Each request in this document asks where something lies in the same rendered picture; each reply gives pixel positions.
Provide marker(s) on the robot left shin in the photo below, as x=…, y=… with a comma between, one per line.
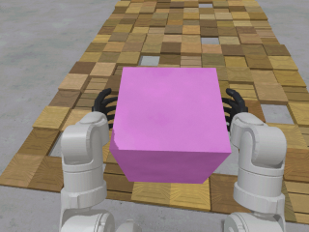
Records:
x=130, y=220

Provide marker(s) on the right robot upper arm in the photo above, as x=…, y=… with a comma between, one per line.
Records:
x=248, y=222

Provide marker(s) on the robot right forearm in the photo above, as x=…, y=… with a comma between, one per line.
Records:
x=262, y=155

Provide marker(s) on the carton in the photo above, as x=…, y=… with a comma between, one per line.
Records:
x=169, y=125

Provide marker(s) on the robot left thigh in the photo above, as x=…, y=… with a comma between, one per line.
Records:
x=129, y=227

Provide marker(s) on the left robot upper arm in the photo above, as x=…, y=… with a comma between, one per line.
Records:
x=95, y=220

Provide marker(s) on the robot right hand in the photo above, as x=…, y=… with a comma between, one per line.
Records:
x=238, y=106

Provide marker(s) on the robot left forearm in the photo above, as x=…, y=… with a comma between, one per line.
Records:
x=82, y=164

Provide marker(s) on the robot left hand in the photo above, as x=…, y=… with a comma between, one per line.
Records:
x=100, y=105

